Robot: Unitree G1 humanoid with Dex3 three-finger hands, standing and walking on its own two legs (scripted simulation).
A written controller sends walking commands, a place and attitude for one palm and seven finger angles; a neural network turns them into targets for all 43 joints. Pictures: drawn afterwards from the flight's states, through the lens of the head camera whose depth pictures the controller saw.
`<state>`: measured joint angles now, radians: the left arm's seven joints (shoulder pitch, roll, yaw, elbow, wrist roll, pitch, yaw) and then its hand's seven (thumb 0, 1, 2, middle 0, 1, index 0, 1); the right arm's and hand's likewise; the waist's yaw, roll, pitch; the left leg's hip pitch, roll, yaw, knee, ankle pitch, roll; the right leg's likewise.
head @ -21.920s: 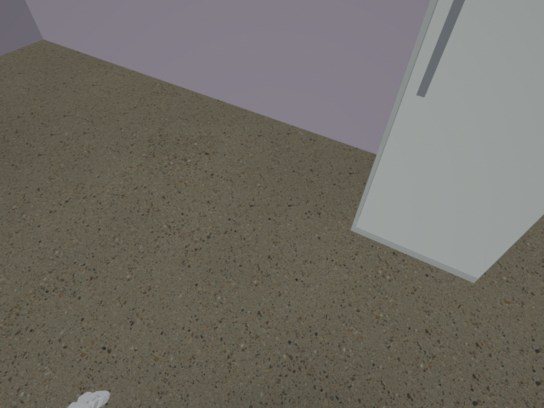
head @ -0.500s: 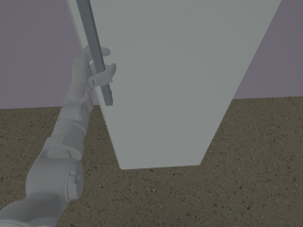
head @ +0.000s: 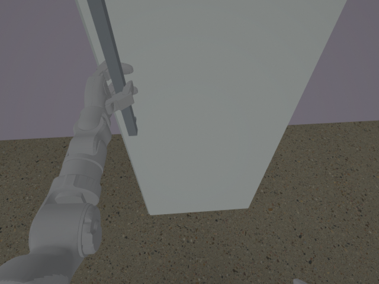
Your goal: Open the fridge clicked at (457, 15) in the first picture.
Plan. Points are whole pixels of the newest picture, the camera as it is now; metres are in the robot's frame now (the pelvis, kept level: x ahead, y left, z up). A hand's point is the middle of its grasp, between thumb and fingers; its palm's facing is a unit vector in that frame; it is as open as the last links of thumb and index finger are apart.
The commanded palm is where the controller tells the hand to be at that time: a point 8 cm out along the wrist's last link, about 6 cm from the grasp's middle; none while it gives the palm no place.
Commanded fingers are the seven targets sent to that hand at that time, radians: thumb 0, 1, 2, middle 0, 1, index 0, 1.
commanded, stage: grip the handle and tug to test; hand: left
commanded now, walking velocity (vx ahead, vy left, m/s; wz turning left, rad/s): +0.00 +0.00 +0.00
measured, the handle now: (118, 70) +0.51 +0.16 +0.19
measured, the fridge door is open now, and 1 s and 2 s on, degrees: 0 7 43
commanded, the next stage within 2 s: pull the door a little, standing still in 0.32 s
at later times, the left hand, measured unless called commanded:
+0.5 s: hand (128, 96) +0.46 +0.13 +0.17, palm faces +0.06 -1.00 +0.03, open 5.7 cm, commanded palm +0.42 +0.19 +0.17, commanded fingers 0.00 0.90 0.90 -0.45 -1.40 -0.45 -1.40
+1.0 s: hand (129, 117) +0.39 +0.12 +0.16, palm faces +0.03 -1.00 +0.00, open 6.3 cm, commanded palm +0.37 +0.17 +0.16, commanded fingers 0.00 0.90 0.90 -0.45 -1.40 -0.45 -1.40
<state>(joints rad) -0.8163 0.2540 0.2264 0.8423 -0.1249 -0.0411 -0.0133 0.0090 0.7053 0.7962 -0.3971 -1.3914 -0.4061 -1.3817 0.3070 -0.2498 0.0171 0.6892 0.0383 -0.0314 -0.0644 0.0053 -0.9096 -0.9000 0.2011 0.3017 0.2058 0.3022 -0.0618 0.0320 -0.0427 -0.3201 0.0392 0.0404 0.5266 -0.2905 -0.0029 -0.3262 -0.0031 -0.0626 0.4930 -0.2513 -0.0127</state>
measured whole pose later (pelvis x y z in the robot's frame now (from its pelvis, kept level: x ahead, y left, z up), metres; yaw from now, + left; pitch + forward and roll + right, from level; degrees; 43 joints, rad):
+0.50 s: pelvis +0.03 +0.00 +0.00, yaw -2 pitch +4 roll -1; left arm -0.59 0.20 0.21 0.47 -0.15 0.12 0.02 0.01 0.75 0.77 -0.31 -1.40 -0.35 -1.37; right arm 0.29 -0.24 0.01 0.63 0.04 0.01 -0.05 0.01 -0.91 -0.90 0.20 0.30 0.21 0.30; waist -0.04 0.04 -0.06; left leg -0.22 0.04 0.07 0.46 -0.31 0.00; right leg -0.24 0.00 -0.03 0.43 -0.26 0.00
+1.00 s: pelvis +0.07 +0.00 +0.01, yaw -4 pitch +4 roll +0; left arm -0.06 0.13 0.14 -0.18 -0.18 0.27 0.03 0.01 0.73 0.75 -0.26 -1.33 -0.25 -1.30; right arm 0.24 -0.22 0.02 0.56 0.03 0.04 -0.02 0.01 -0.91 -0.90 0.20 0.30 0.20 0.30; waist 0.00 0.05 -0.10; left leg -0.13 0.03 0.07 0.44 -0.27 0.00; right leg -0.17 0.00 -0.03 0.41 -0.26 -0.02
